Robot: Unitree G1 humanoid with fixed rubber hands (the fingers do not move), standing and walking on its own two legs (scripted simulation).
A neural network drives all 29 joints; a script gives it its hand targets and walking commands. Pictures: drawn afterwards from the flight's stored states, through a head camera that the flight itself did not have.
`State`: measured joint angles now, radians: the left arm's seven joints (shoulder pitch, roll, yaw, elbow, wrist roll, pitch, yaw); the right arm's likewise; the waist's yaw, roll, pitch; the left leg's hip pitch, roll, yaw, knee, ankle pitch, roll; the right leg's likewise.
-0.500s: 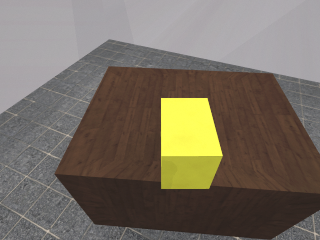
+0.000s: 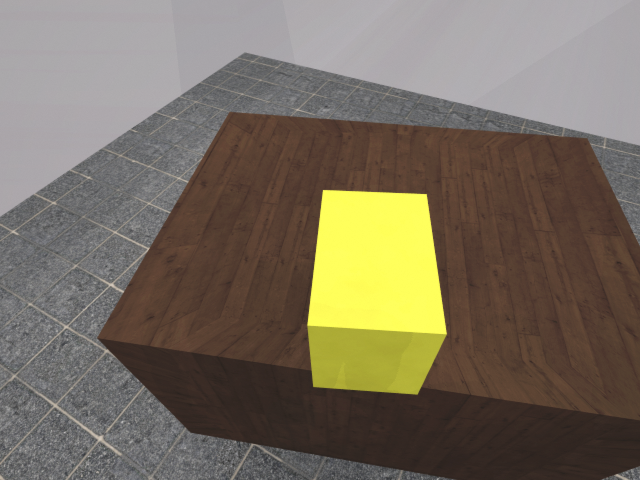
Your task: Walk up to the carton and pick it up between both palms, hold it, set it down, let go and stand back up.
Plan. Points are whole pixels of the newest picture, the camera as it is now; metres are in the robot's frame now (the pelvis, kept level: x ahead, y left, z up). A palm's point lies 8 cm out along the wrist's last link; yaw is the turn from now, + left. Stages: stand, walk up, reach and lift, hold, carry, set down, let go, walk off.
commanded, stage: walk up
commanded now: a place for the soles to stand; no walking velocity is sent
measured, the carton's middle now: (369, 291) +0.41 -0.05 -0.05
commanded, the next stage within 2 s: none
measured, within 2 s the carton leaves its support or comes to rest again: neither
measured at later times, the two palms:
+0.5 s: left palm out of the picture +0.04 +0.22 -0.11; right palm out of the picture +0.07 -0.26 -0.14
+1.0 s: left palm out of the picture +0.02 +0.26 -0.11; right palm out of the picture +0.01 -0.22 -0.12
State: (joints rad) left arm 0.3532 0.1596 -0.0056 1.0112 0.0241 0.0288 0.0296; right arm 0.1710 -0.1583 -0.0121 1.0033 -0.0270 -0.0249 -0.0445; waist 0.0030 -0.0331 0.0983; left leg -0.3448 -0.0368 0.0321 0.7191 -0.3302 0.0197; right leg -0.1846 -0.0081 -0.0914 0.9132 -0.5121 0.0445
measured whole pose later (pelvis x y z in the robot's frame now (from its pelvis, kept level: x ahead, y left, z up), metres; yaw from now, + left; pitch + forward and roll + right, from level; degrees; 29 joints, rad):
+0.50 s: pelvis -0.02 -0.01 +0.01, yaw +2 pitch -2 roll -1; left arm 0.21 0.13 0.01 0.87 0.03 -0.02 0.05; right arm 0.07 -0.27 -0.02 1.05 -0.03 0.07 -0.03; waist 0.01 0.07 0.16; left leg -0.26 0.06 -0.03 0.70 -0.44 -0.04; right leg -0.28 -0.02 -0.03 0.66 -0.33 0.01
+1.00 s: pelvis -0.03 +0.02 +0.02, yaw -6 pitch -3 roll +1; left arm 0.28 0.21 -0.02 0.99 0.01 -0.01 0.02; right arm 0.14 -0.21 0.01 1.06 0.00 0.04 -0.01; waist 0.02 -0.01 0.07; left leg -0.17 0.04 0.14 0.56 -0.34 -0.01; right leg -0.29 -0.03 0.14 0.60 -0.26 0.06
